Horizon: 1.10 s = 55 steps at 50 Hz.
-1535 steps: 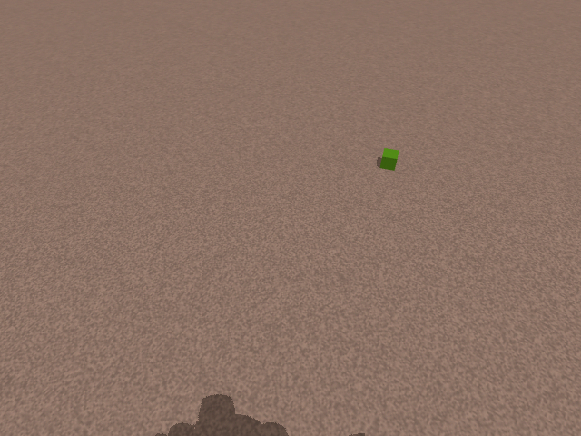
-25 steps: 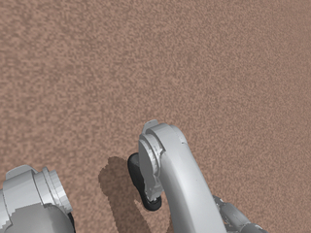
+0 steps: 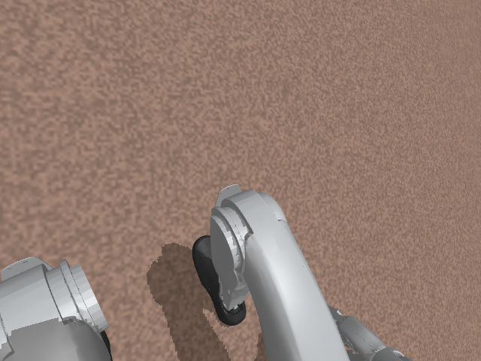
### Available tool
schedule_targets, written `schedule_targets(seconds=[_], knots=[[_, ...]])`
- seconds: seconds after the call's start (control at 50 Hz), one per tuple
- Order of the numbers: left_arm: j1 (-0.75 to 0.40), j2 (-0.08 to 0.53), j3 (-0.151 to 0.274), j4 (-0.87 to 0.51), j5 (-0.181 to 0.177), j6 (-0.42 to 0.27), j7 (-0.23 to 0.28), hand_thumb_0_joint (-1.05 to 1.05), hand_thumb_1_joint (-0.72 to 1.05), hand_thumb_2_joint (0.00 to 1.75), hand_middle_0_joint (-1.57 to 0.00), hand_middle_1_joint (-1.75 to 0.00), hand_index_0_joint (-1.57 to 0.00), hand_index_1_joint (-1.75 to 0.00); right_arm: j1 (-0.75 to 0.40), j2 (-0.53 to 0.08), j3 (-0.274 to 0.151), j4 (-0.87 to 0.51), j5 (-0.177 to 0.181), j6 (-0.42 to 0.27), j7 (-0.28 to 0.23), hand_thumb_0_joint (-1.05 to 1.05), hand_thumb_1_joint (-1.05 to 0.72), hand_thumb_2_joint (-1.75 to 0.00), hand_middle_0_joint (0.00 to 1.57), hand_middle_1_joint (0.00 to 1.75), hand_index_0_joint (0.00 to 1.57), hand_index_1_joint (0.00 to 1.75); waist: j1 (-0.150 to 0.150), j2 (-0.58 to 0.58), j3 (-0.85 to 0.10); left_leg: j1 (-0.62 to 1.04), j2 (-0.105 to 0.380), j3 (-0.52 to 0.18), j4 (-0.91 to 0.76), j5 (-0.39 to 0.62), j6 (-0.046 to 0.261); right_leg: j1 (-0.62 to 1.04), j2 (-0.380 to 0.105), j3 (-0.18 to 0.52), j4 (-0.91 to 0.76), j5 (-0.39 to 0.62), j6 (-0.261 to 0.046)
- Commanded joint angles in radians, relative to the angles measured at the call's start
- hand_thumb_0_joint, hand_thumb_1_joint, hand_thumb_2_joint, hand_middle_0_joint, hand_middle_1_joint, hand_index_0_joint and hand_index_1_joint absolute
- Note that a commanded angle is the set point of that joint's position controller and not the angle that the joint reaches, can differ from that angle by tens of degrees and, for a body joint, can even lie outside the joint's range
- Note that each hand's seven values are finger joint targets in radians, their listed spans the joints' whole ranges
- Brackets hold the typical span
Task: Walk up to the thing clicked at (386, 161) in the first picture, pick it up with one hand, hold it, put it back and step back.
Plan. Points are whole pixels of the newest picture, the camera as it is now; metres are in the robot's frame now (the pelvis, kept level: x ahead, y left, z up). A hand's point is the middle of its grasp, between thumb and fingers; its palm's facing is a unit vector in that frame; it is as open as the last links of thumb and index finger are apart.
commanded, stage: open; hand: left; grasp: from above
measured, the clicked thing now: out of the picture +0.47 +0.35 -0.27
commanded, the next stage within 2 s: withdraw in 0.58 s
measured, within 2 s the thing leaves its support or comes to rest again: neither
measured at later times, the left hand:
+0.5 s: hand out of the picture +0.46 +0.35 -0.23, palm faces -0.44 -0.15 -0.88, open 13.9 cm
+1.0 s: hand out of the picture +0.49 +0.37 -0.16, palm faces -0.30 -0.09 -0.95, open 14.1 cm
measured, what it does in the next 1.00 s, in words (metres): stands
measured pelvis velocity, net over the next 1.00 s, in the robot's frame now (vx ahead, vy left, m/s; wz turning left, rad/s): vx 0.00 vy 0.00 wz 0.02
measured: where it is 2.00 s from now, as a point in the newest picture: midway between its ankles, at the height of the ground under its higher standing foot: (167, 331)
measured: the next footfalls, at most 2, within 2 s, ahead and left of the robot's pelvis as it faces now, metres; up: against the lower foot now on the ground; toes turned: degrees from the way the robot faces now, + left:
none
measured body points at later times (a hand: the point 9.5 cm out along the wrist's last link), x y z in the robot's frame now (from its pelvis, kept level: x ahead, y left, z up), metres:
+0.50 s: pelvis +0.00 +0.00 +0.00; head +0.28 +0.13 +0.33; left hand +0.48 +0.35 -0.18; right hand +0.06 -0.26 -0.05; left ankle +0.06 +0.13 -0.27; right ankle +0.12 -0.14 -0.27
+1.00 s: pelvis +0.00 +0.00 +0.01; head +0.26 +0.12 +0.36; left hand +0.50 +0.37 -0.11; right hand +0.07 -0.26 -0.05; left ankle +0.06 +0.13 -0.27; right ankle +0.12 -0.14 -0.27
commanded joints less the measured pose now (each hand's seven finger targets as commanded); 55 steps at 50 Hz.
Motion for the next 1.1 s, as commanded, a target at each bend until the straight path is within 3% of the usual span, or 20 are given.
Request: schedule_targets(seconds=[0.0,0.12,0.16,0.18,0.28,0.32,0.4,0.46,0.48,0.54,0.62,0.66,0.68,0.7,0.74,0.82,0.86,0.96,1.0,1.08], knots=[[-0.275,0.232,0.004,-0.148,-0.024,-0.001,0.043,0.00,-0.32,0.89,-0.23,-0.94,-0.24,-0.92,0.190,-0.326,-0.104,0.013,0.001,-0.001,-0.007,0.00,-0.89,-0.90,0.20,0.30,0.20,0.30,-0.041,0.597,-0.673,0.555,0.037,0.122,-0.290,0.226,0.009,0.323,0.031,-0.147,-0.172,0.241,-0.090],[-0.252,0.211,-0.012,-0.121,-0.027,0.006,0.036,0.00,-0.46,0.94,-0.12,-0.98,-0.13,-0.97,0.192,-0.326,-0.102,0.016,0.004,0.002,-0.007,0.00,-0.89,-0.90,0.20,0.30,0.20,0.30,-0.054,0.556,-0.658,0.518,0.036,0.126,-0.275,0.228,0.018,0.331,0.036,-0.146,-0.177,0.250,-0.087],[-0.235,0.238,0.012,-0.101,-0.031,0.012,0.033,0.00,-0.47,0.97,-0.11,-0.98,-0.12,-0.98,0.200,-0.336,-0.102,0.015,0.007,0.003,-0.009,0.00,-0.89,-0.90,0.20,0.30,0.20,0.30,-0.051,0.514,-0.634,0.480,0.034,0.128,-0.265,0.211,0.024,0.330,0.033,-0.143,-0.185,0.237,-0.085],[-0.237,0.217,-0.004,-0.100,-0.034,0.012,0.026,0.00,-0.50,0.97,-0.09,-1.00,-0.10,-0.99,0.199,-0.327,-0.099,0.011,0.008,0.000,-0.008,0.00,-0.89,-0.90,0.20,0.30,0.20,0.30,-0.053,0.527,-0.630,0.478,0.033,0.134,-0.270,0.210,0.025,0.343,0.033,-0.137,-0.188,0.237,-0.085],[-0.237,0.224,-0.002,-0.144,-0.044,-0.001,0.022,0.00,-0.51,0.98,-0.09,-1.01,-0.09,-1.01,0.195,-0.333,-0.101,0.006,0.007,0.004,-0.012,0.00,-0.89,-0.90,0.20,0.30,0.20,0.30,-0.038,0.553,-0.680,0.548,0.037,0.110,-0.293,0.256,0.008,0.340,0.030,-0.151,-0.172,0.266,-0.089],[-0.201,0.234,0.016,-0.098,-0.036,0.007,0.015,0.00,-0.50,0.98,-0.08,-1.03,-0.08,-1.02,0.203,-0.335,-0.102,0.014,0.009,0.008,-0.009,0.00,-0.89,-0.90,0.20,0.30,0.20,0.30,-0.043,0.556,-0.655,0.555,0.041,0.105,-0.287,0.265,0.007,0.321,0.027,-0.149,-0.167,0.261,-0.090],[-0.284,0.233,0.006,-0.204,-0.038,-0.010,0.018,0.00,-0.51,0.99,-0.07,-1.02,-0.07,-1.02,0.190,-0.329,-0.100,-0.003,0.004,0.016,-0.012,0.00,-0.89,-0.90,0.20,0.30,0.20,0.30,-0.044,0.599,-0.690,0.571,0.039,0.113,-0.287,0.285,0.003,0.341,0.026,-0.147,-0.172,0.279,-0.093],[-0.239,0.247,0.017,-0.146,-0.027,-0.006,0.020,0.00,-0.52,0.99,-0.07,-1.03,-0.07,-1.02,0.193,-0.332,-0.100,0.006,0.005,0.014,-0.013,0.00,-0.89,-0.90,0.20,0.30,0.20,0.30,-0.045,0.577,-0.656,0.537,0.037,0.124,-0.276,0.247,0.011,0.334,0.031,-0.142,-0.176,0.249,-0.094],[-0.267,0.225,-0.002,-0.177,-0.033,-0.012,0.019,0.00,-0.52,1.00,-0.07,-1.02,-0.07,-1.02,0.183,-0.329,-0.100,-0.001,0.008,0.013,-0.013,0.00,-0.89,-0.90,0.20,0.30,0.20,0.30,-0.046,0.567,-0.664,0.534,0.037,0.122,-0.274,0.246,0.011,0.331,0.031,-0.142,-0.176,0.255,-0.093],[-0.239,0.217,0.000,-0.145,-0.029,-0.008,0.017,0.00,-0.51,0.99,-0.07,-1.02,-0.07,-1.02,0.202,-0.333,-0.104,0.010,0.003,0.010,-0.011,0.00,-0.89,-0.90,0.20,0.30,0.20,0.30,-0.055,0.564,-0.643,0.547,0.037,0.118,-0.275,0.263,0.008,0.320,0.026,-0.150,-0.175,0.262,-0.092],[-0.216,0.231,0.015,-0.117,-0.032,-0.003,0.021,0.00,-0.50,0.99,-0.07,-1.03,-0.07,-1.03,0.199,-0.332,-0.105,0.007,0.006,0.012,-0.012,0.00,-0.89,-0.90,0.20,0.30,0.20,0.30,-0.043,0.549,-0.657,0.539,0.038,0.117,-0.283,0.247,0.012,0.333,0.028,-0.147,-0.180,0.251,-0.091],[-0.262,0.213,-0.007,-0.172,-0.036,-0.007,0.015,0.00,-0.49,0.97,-0.07,-1.02,-0.08,-1.01,0.202,-0.330,-0.104,0.004,0.006,0.010,-0.010,0.00,-0.89,-0.90,0.20,0.30,0.20,0.30,-0.053,0.561,-0.664,0.544,0.037,0.123,-0.271,0.268,0.013,0.335,0.026,-0.143,-0.181,0.272,-0.089],[-0.231,0.246,0.018,-0.132,-0.034,0.000,0.018,0.00,-0.52,0.98,-0.07,-1.04,-0.08,-1.02,0.206,-0.334,-0.102,0.007,0.005,0.011,-0.012,0.00,-0.90,-0.90,0.20,0.30,0.20,0.30,-0.046,0.557,-0.666,0.545,0.038,0.120,-0.279,0.256,0.013,0.341,0.028,-0.143,-0.180,0.257,-0.091],[-0.262,0.234,0.004,-0.184,-0.039,-0.002,0.014,0.00,-0.52,0.98,-0.07,-1.02,-0.08,-1.01,0.199,-0.329,-0.102,-0.002,0.008,0.008,-0.010,0.00,-0.91,-0.90,0.20,0.30,0.20,0.30,-0.046,0.561,-0.669,0.539,0.037,0.127,-0.273,0.253,0.015,0.340,0.029,-0.140,-0.181,0.258,-0.089],[-0.292,0.281,0.030,-0.248,-0.043,-0.002,0.023,0.00,-0.53,0.99,-0.07,-1.02,-0.08,-1.01,0.191,-0.333,-0.108,-0.003,0.012,0.008,-0.015,0.00,-0.91,-0.90,0.20,0.30,0.20,0.30,-0.016,0.615,-0.741,0.592,0.037,0.125,-0.287,0.279,0.006,0.354,0.025,-0.141,-0.177,0.276,-0.095],[-0.256,0.272,0.049,-0.309,-0.034,0.020,0.004,0.00,-0.52,0.98,-0.08,-1.00,-0.08,-1.00,0.202,-0.324,-0.129,-0.007,0.014,0.015,-0.010,0.00,-0.91,-0.90,0.20,0.30,0.20,0.30,0.001,0.677,-0.803,0.636,0.035,0.138,-0.288,0.330,-0.001,0.357,0.023,-0.135,-0.168,0.306,-0.101],[-0.259,0.289,0.078,-0.417,-0.047,0.035,-0.011,0.00,-0.53,0.98,-0.08,-0.99,-0.08,-0.99,0.203,-0.320,-0.148,-0.014,0.024,0.022,-0.007,0.00,-0.91,-0.90,0.20,0.30,0.20,0.30,0.037,0.720,-0.870,0.666,0.030,0.148,-0.305,0.350,-0.004,0.368,0.016,-0.127,-0.175,0.317,-0.105],[-0.191,0.216,0.086,-0.614,-0.091,0.092,-0.101,0.00,-0.49,0.96,-0.12,-0.95,-0.12,-0.95,0.212,-0.286,-0.224,-0.027,0.064,0.060,0.005,0.00,-0.90,-0.90,0.20,0.30,0.20,0.30,0.114,0.758,-0.988,0.689,0.020,0.181,-0.359,0.338,0.001,0.340,0.007,-0.090,-0.195,0.296,-0.115],[-0.176,0.101,0.027,-0.615,-0.125,0.119,-0.159,0.00,-0.49,0.96,-0.11,-0.96,-0.11,-0.96,0.225,-0.259,-0.241,-0.018,0.085,0.083,0.010,0.00,-0.90,-0.90,0.20,0.30,0.20,0.30,0.110,0.690,-0.971,0.633,0.014,0.194,-0.398,0.274,0.016,0.352,0.008,-0.074,-0.236,0.259,-0.112],[-0.125,-0.080,-0.075,-0.543,-0.190,0.160,-0.297,0.00,-0.50,0.99,-0.09,-0.99,-0.09,-0.99,0.267,-0.250,-0.280,-0.011,0.116,0.139,-0.013,0.00,-0.90,-0.90,0.20,0.30,0.20,0.30,0.064,0.471,-0.804,0.543,0.006,0.173,-0.460,0.184,0.035,0.327,0.003,-0.066,-0.312,0.197,-0.108]])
